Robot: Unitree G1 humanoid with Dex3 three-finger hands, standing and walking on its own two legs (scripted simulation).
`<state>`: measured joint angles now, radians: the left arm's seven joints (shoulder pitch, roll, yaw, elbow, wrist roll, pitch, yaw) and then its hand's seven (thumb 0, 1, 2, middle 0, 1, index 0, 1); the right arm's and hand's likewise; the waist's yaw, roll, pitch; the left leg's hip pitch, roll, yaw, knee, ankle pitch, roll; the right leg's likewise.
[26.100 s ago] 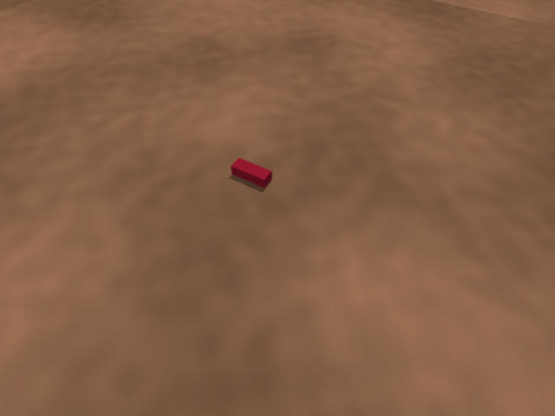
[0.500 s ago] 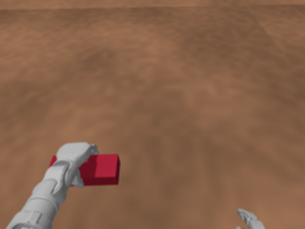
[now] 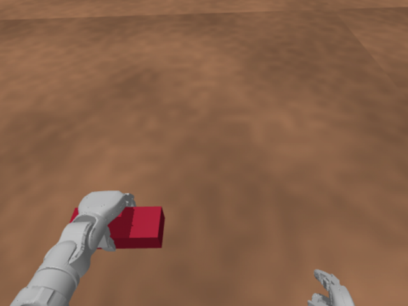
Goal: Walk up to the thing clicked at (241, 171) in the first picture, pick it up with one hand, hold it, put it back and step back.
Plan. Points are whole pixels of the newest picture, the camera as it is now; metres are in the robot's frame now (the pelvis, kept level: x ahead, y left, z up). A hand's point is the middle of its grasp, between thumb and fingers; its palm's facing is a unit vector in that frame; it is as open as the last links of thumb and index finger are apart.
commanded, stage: hold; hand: left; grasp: from above
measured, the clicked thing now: (118, 227) +0.30 +0.21 -0.07
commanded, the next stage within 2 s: crouch in 0.72 s
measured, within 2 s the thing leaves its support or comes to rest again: neither
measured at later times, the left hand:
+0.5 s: hand (109, 223) +0.30 +0.22 -0.03, palm faces -0.45 -0.04 -0.89, open 10.2 cm
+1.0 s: hand (109, 223) +0.30 +0.23 -0.04, palm faces -0.45 -0.04 -0.89, open 10.2 cm
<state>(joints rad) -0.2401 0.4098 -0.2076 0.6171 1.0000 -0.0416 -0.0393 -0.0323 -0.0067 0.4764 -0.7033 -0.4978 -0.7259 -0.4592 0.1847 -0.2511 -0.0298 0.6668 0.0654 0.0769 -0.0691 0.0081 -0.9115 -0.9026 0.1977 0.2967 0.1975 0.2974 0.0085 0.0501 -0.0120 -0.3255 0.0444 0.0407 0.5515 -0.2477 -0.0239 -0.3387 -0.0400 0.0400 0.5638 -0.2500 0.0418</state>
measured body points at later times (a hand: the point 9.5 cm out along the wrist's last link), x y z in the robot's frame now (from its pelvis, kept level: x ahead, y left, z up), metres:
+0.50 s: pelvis +0.01 +0.00 +0.00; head +0.02 -0.02 +0.45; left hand +0.32 +0.22 +0.02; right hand +0.17 -0.25 -0.11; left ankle +0.02 +0.14 -0.73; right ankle +0.03 -0.15 -0.73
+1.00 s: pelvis +0.01 +0.00 +0.00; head +0.03 -0.02 +0.45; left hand +0.32 +0.23 +0.01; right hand +0.16 -0.25 -0.11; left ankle +0.02 +0.14 -0.73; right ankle +0.03 -0.15 -0.73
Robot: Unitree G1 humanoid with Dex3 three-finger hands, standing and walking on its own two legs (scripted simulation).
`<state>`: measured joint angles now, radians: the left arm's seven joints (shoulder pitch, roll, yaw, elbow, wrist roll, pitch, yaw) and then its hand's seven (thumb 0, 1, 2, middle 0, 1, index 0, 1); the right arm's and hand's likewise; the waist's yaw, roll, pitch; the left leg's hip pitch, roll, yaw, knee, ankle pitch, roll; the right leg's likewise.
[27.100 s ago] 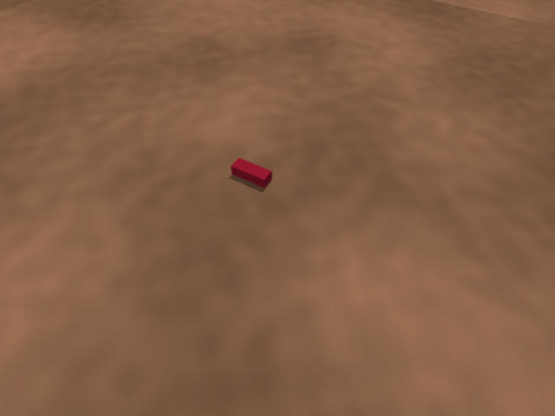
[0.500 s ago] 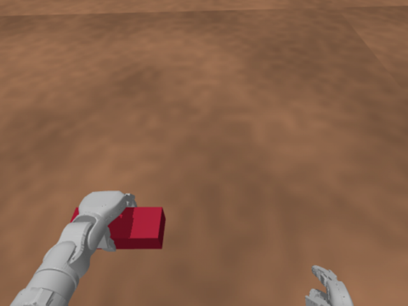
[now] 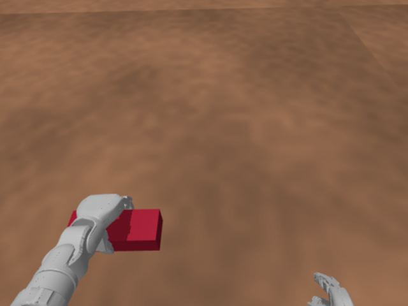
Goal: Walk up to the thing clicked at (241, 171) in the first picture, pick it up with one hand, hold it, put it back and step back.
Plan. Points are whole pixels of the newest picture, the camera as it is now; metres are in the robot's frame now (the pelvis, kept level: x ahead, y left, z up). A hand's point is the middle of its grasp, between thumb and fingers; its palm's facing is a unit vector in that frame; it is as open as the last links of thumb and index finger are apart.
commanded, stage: crouch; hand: left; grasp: from above
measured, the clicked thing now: (116, 230) +0.30 +0.22 -0.08
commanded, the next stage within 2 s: lower in 1.76 s
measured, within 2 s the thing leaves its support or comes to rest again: neither
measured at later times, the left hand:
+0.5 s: hand (134, 244) +0.33 +0.22 -0.26, palm faces -0.40 +0.06 -0.91, open 10.1 cm
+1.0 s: hand (151, 257) +0.36 +0.22 -0.48, palm faces -0.44 +0.03 -0.90, open 10.1 cm
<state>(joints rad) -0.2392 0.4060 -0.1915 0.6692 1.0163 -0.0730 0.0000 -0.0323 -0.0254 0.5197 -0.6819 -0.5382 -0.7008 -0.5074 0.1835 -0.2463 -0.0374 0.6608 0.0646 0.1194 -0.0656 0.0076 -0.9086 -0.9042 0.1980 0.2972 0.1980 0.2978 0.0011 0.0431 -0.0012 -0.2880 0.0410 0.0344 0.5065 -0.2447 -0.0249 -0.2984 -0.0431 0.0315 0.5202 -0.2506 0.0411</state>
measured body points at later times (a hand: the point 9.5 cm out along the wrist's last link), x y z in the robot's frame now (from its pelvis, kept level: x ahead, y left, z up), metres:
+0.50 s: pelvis -0.05 +0.01 -0.14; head +0.08 +0.02 +0.29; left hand +0.35 +0.22 -0.21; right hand +0.02 -0.28 -0.27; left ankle +0.01 +0.14 -0.74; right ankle +0.01 -0.15 -0.74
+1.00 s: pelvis -0.07 +0.01 -0.31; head +0.15 +0.04 +0.08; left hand +0.38 +0.22 -0.42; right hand +0.00 -0.27 -0.44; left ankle +0.01 +0.14 -0.74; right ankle +0.01 -0.14 -0.74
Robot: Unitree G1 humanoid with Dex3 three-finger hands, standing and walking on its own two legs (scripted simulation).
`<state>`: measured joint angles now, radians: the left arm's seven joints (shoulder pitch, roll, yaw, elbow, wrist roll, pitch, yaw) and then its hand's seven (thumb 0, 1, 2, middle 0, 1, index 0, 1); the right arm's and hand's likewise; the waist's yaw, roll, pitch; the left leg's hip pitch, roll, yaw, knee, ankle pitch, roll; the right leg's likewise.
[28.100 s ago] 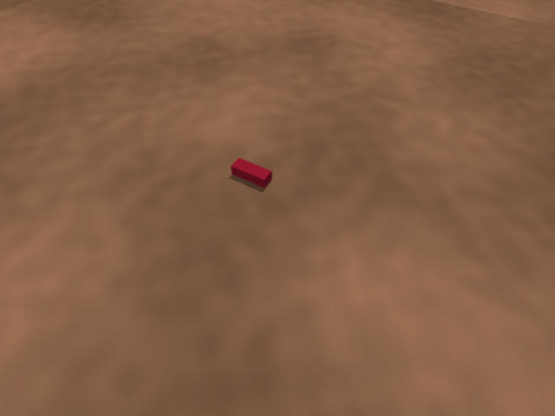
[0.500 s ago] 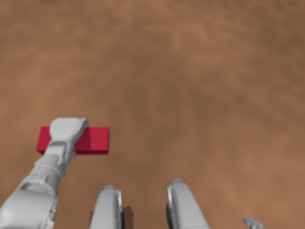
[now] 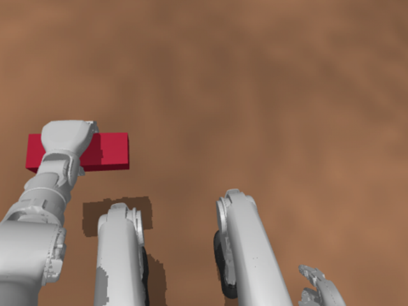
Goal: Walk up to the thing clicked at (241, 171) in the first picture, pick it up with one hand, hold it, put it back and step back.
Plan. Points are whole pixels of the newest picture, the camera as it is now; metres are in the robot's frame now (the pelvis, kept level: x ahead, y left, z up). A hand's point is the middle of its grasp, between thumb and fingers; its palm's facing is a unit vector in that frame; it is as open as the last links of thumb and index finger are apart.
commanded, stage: crouch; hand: left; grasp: from above
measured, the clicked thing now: (82, 152) +0.44 +0.22 -0.19
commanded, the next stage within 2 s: lower in 0.76 s
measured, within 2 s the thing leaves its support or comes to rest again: neither
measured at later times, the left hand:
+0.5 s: hand (87, 157) +0.44 +0.22 -0.24, palm faces -0.46 +0.01 -0.89, open 10.2 cm
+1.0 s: hand (92, 158) +0.45 +0.22 -0.29, palm faces -0.47 +0.01 -0.88, open 10.2 cm
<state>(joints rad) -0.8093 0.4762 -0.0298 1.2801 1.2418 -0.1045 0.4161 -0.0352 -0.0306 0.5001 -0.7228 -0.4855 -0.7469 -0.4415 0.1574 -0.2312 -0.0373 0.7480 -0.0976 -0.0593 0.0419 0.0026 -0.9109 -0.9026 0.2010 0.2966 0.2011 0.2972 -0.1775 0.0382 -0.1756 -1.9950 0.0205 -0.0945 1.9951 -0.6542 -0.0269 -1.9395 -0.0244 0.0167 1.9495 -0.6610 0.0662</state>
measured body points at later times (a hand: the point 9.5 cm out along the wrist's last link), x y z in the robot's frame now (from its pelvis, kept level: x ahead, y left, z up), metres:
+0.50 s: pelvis -0.01 +0.00 -0.07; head +0.23 +0.03 +0.31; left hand +0.46 +0.21 -0.19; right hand +0.04 -0.29 -0.19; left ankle +0.08 +0.13 -0.42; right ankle +0.08 -0.15 -0.42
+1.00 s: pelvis -0.01 +0.00 -0.11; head +0.22 +0.04 +0.27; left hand +0.47 +0.21 -0.24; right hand +0.02 -0.28 -0.23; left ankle +0.08 +0.13 -0.42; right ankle +0.08 -0.15 -0.42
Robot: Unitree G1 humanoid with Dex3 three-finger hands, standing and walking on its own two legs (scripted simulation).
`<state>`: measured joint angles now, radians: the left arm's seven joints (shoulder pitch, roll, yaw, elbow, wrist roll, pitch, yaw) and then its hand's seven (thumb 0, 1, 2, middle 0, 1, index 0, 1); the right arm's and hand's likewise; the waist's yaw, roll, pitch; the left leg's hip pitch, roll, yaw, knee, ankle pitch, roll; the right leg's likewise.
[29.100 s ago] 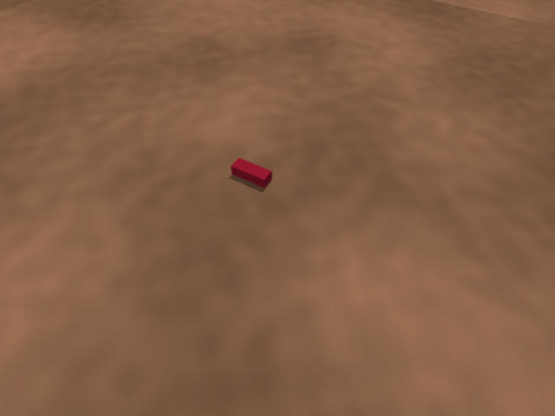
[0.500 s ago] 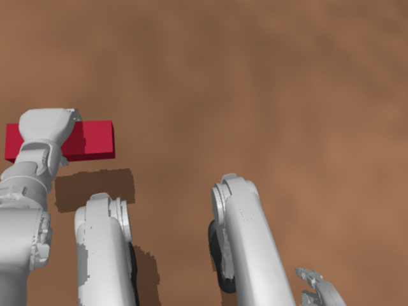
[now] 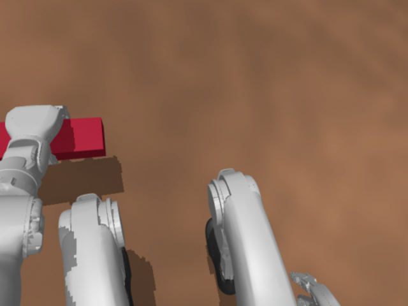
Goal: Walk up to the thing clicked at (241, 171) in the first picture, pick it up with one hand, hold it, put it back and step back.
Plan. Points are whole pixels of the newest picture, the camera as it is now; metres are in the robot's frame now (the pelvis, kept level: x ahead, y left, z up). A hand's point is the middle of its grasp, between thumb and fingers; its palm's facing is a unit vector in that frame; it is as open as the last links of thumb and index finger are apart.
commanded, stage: lower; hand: left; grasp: from above
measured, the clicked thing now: (54, 140) +0.46 +0.24 -0.21
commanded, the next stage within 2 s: rest in 0.20 s
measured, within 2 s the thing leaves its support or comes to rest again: rests again in 1.16 s
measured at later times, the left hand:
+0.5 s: hand (58, 143) +0.46 +0.24 -0.23, palm faces -0.45 -0.04 -0.89, open 10.2 cm
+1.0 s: hand (64, 146) +0.46 +0.23 -0.27, palm faces -0.44 -0.07 -0.89, open 10.1 cm
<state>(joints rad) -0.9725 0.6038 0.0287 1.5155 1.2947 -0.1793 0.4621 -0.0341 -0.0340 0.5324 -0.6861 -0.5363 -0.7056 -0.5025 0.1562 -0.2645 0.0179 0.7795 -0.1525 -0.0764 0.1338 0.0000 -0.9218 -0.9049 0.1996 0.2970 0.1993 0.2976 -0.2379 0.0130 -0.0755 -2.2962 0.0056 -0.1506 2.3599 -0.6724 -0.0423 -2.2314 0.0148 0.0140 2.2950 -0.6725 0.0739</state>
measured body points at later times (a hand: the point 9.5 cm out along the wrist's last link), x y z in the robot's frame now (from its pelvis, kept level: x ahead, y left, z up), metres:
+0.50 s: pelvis +0.01 +0.00 -0.03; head +0.26 +0.05 +0.34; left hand +0.48 +0.24 -0.18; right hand +0.04 -0.28 -0.13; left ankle +0.08 +0.14 -0.31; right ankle +0.10 -0.14 -0.31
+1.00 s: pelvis +0.01 +0.00 -0.05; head +0.27 +0.07 +0.31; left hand +0.48 +0.23 -0.21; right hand +0.03 -0.28 -0.13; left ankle +0.08 +0.14 -0.31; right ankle +0.10 -0.14 -0.31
